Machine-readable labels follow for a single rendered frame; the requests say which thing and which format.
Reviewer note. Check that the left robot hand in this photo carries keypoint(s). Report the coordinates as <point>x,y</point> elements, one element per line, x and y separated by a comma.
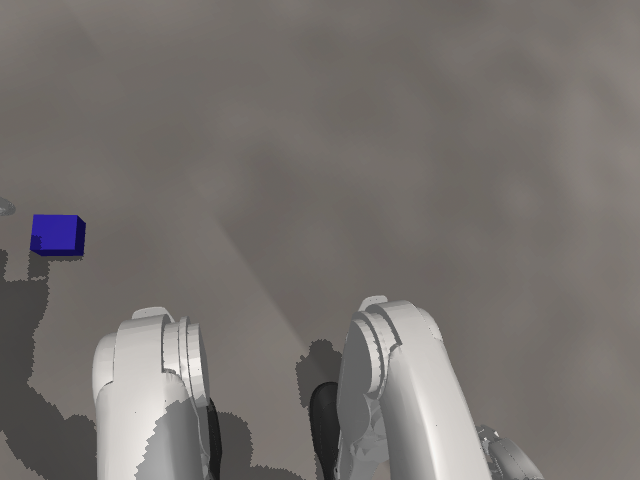
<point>6,207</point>

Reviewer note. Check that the right robot foot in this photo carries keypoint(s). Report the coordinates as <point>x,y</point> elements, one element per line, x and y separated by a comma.
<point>325,426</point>

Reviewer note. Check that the left robot foot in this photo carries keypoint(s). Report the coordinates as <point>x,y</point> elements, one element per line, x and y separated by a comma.
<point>215,442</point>

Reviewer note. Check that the small box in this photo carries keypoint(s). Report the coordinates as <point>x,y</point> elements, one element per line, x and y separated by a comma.
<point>58,235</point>

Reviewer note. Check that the right robot hand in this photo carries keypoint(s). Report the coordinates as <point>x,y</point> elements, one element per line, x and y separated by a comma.
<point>509,461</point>

